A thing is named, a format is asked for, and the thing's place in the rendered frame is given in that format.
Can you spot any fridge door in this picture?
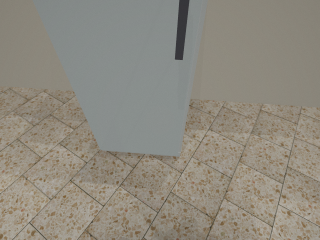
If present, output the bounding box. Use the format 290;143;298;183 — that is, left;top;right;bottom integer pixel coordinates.
32;0;203;156

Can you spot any handle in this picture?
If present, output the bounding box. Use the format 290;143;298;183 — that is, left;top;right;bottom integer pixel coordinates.
175;0;190;60

